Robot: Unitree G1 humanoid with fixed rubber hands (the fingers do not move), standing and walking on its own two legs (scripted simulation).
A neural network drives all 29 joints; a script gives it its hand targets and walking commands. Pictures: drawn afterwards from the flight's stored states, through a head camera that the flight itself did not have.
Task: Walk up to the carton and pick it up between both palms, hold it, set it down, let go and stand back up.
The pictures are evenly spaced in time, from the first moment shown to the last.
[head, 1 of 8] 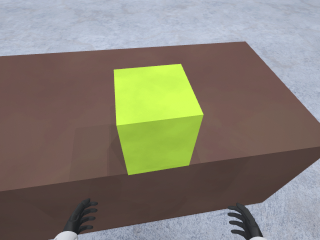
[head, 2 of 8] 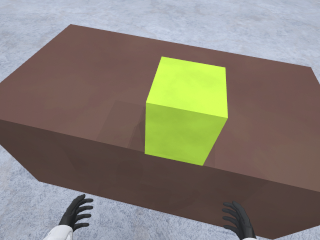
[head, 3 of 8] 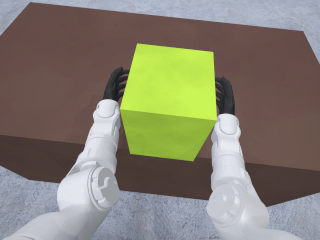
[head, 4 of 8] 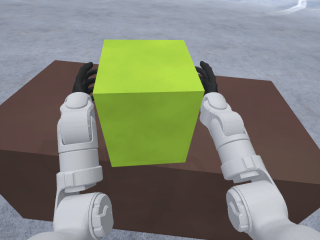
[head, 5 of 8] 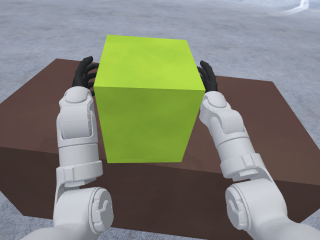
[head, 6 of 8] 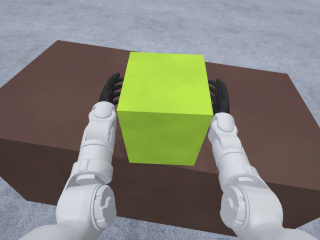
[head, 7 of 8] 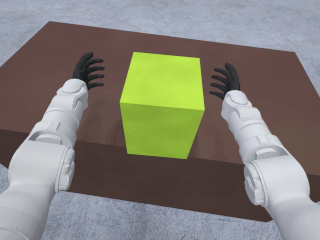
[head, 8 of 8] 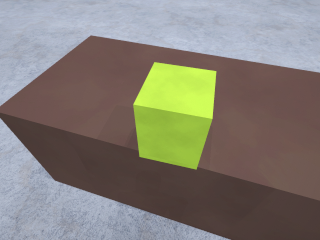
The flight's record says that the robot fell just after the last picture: no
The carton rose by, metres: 0.18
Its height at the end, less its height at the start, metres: +0.00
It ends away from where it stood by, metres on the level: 0.03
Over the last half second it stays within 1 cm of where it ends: yes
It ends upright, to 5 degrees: yes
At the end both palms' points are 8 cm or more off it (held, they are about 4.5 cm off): yes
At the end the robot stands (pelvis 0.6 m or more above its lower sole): yes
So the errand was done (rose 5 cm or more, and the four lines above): yes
